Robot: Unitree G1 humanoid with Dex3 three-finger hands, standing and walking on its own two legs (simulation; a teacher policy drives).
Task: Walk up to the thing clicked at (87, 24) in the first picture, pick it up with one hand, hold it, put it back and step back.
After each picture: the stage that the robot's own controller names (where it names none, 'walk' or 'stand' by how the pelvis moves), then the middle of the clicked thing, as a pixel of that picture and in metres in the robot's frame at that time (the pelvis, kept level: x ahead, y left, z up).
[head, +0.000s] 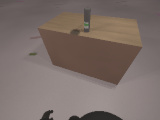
stand; (87, 21) +1.00 +0.12 +0.14
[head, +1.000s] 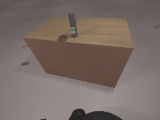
walk; (73, 25) +0.87 +0.28 +0.16
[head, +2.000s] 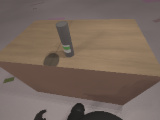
stand; (66, 41) +0.49 +0.23 +0.17
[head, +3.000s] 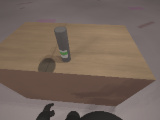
stand; (63, 46) +0.46 +0.22 +0.16
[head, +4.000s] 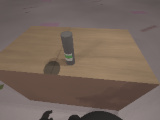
stand; (68, 50) +0.46 +0.20 +0.14
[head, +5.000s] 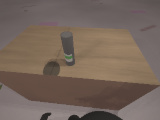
stand; (68, 50) +0.45 +0.19 +0.14
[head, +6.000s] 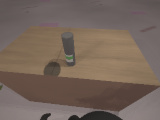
stand; (69, 51) +0.45 +0.19 +0.14
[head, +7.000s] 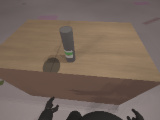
rise first; (68, 46) +0.45 +0.19 +0.15
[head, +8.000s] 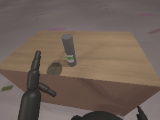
rise first; (70, 52) +0.45 +0.22 +0.15
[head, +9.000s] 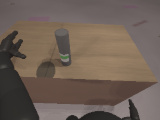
go down; (64, 50) +0.43 +0.19 +0.15
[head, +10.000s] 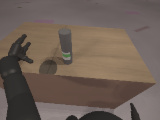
go down; (66, 48) +0.45 +0.20 +0.15
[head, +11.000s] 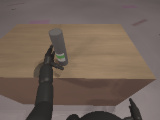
close; (60, 50) +0.43 +0.22 +0.16
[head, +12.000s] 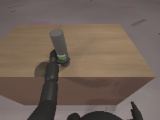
lift; (61, 50) +0.42 +0.21 +0.17
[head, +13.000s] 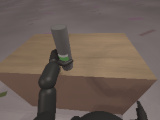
lift; (64, 50) +0.33 +0.18 +0.27
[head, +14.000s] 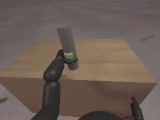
hold; (69, 49) +0.35 +0.15 +0.29
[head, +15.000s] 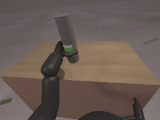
hold; (69, 41) +0.33 +0.15 +0.35
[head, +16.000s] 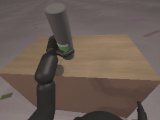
hold; (63, 38) +0.30 +0.15 +0.37
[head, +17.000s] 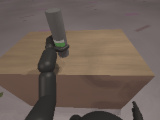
crouch; (59, 36) +0.40 +0.20 +0.31
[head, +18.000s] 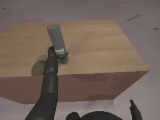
lower; (59, 46) +0.46 +0.21 +0.16
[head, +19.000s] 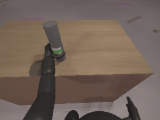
lower; (56, 44) +0.46 +0.23 +0.18
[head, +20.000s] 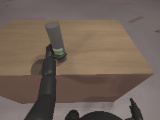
lower; (57, 45) +0.45 +0.22 +0.18
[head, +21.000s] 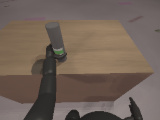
lower; (58, 45) +0.46 +0.22 +0.18
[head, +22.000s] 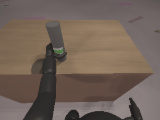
rest; (58, 44) +0.46 +0.22 +0.18
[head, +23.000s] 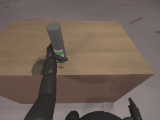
withdraw; (58, 46) +0.45 +0.22 +0.18
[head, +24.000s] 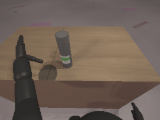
sink last; (65, 52) +0.42 +0.20 +0.16
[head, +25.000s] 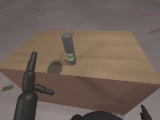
stand; (69, 50) +0.46 +0.22 +0.15
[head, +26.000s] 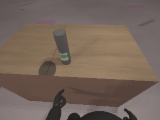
stand; (63, 49) +0.44 +0.22 +0.15
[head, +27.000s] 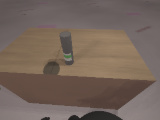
stand; (67, 50) +0.46 +0.21 +0.14
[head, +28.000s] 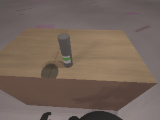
stand; (66, 52) +0.44 +0.21 +0.14
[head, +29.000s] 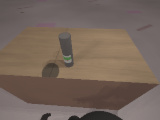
stand; (67, 52) +0.44 +0.20 +0.14
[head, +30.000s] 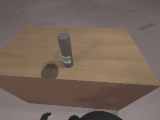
stand; (66, 52) +0.43 +0.20 +0.14
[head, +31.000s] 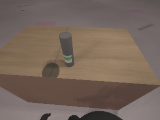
stand; (67, 51) +0.43 +0.20 +0.14
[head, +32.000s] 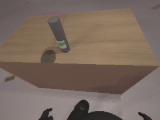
walk; (60, 37) +0.52 +0.26 +0.16
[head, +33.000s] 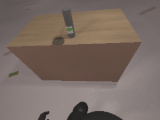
walk; (69, 24) +0.76 +0.26 +0.16
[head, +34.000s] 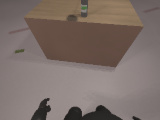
stand; (84, 3) +1.04 +0.18 +0.17
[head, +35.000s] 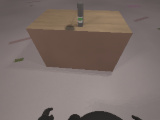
stand; (80, 15) +1.06 +0.21 +0.14
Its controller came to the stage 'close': yes
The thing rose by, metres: 0.22
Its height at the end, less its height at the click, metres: +0.00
